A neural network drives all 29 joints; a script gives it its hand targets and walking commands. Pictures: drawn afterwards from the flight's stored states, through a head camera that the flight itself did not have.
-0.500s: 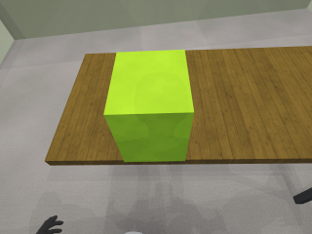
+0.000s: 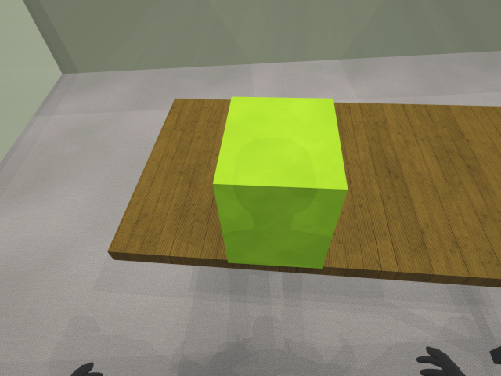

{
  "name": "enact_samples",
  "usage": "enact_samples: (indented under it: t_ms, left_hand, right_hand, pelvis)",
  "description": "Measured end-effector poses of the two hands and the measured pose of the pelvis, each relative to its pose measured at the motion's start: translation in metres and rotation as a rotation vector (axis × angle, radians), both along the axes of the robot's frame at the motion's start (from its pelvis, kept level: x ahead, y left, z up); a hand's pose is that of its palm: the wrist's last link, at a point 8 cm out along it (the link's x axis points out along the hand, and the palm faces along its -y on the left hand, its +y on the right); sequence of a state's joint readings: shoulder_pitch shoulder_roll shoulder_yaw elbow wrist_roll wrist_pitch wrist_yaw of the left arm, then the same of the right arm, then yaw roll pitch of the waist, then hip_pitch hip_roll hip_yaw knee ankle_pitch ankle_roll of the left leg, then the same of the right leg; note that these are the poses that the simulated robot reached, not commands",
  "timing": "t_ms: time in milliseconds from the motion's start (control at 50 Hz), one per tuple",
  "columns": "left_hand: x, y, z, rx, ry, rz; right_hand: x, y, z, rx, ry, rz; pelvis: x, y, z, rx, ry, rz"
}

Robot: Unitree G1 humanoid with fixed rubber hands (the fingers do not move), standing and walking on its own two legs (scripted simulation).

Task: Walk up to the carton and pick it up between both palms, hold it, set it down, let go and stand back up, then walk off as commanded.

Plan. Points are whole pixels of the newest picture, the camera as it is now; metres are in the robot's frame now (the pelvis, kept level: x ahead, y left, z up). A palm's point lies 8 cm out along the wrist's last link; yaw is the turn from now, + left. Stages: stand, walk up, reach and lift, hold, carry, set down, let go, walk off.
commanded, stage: walk up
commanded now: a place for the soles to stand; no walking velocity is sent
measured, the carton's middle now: (277, 184) +0.43 -0.02 +0.05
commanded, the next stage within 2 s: reach and lift in 1.68 s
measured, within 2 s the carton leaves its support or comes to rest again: neither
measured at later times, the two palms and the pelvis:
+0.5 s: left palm out of the picture +0.09 +0.33 -0.10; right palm out of the picture +0.09 -0.28 -0.10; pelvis +0.00 +0.03 +0.01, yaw +0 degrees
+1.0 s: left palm out of the picture +0.10 +0.32 -0.10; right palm out of the picture +0.13 -0.29 -0.09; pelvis +0.02 +0.01 +0.01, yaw +2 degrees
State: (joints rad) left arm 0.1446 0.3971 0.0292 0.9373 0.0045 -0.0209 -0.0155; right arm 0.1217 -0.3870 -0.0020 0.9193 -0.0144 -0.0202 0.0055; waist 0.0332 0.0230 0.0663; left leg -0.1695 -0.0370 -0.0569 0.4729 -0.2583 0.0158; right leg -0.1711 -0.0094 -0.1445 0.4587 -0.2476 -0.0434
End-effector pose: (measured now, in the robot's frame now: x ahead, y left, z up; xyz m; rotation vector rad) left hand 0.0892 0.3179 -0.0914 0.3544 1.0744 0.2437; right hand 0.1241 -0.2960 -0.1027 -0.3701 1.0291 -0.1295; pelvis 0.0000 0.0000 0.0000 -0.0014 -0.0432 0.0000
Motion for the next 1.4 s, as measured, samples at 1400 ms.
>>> enact_samples:
  t_ms: [1400]
  left_hand:
    - [0.015,0.01,-0.006,-0.005,0.061,0.064]
  right_hand:
    - [0.0,0.001,-0.004,-0.025,0.113,-0.025]
  pelvis:
    - [0.027,0.003,0.005,0.002,0.015,0.031]
